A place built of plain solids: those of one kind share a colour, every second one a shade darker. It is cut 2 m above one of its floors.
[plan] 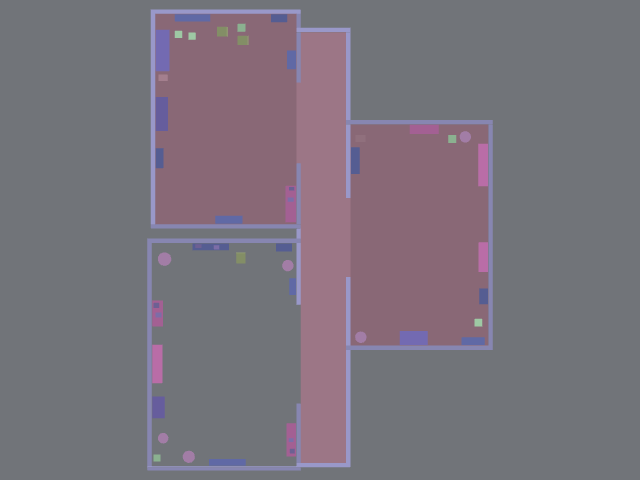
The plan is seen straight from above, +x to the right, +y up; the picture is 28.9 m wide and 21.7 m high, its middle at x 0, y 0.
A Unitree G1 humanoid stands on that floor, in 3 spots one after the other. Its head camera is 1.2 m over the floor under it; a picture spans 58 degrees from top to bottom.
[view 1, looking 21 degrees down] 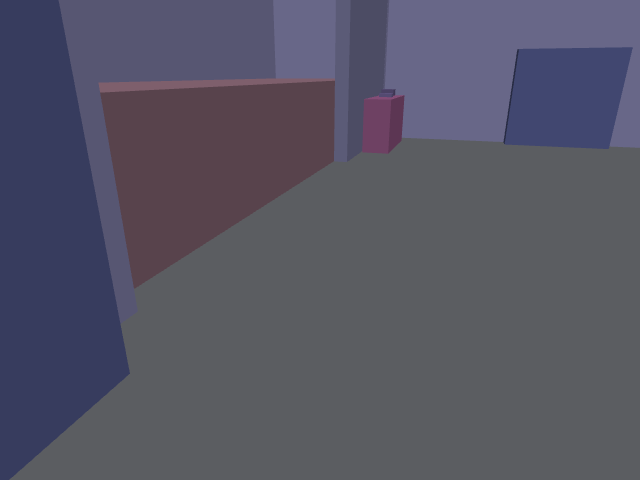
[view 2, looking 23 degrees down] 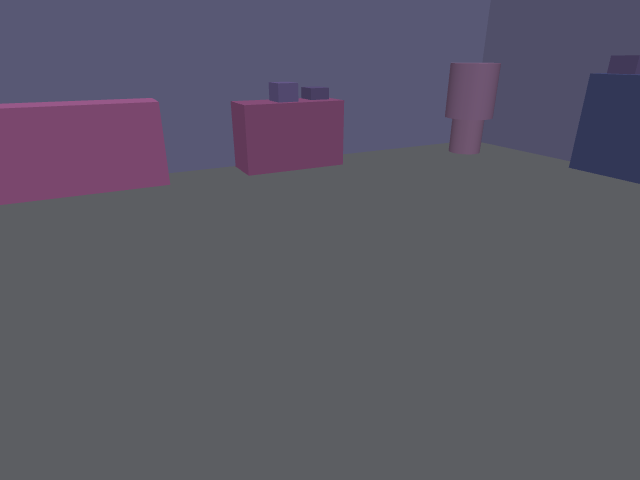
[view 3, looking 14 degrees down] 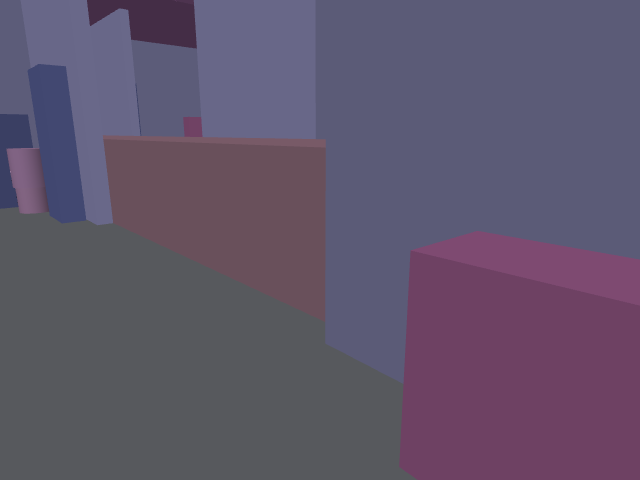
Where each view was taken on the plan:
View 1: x -2.63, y -1.29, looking -72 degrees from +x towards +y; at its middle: ground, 3.35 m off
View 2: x -2.63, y -5.32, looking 153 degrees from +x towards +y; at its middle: ground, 3.07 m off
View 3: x -2.63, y -9.09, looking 48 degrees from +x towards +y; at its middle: floor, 2.73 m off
